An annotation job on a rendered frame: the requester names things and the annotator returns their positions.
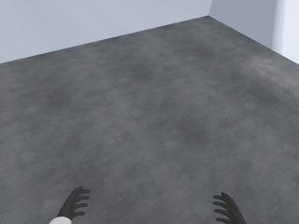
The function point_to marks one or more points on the robot right hand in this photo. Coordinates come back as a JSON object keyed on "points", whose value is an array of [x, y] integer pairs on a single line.
{"points": [[233, 212]]}

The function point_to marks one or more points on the robot left hand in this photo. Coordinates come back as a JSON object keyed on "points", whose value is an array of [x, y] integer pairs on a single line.
{"points": [[71, 203]]}

